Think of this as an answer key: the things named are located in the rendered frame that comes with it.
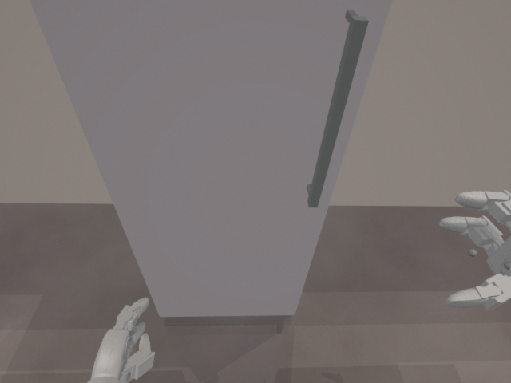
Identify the right robot hand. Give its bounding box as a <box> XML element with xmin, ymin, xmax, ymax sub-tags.
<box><xmin>439</xmin><ymin>190</ymin><xmax>511</xmax><ymax>311</ymax></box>

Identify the left robot hand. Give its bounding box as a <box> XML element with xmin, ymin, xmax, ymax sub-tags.
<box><xmin>90</xmin><ymin>297</ymin><xmax>155</xmax><ymax>383</ymax></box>

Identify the handle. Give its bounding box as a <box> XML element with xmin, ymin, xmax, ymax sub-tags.
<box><xmin>307</xmin><ymin>10</ymin><xmax>369</xmax><ymax>207</ymax></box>

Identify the fridge door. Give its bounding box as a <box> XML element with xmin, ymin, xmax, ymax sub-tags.
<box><xmin>30</xmin><ymin>0</ymin><xmax>391</xmax><ymax>317</ymax></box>

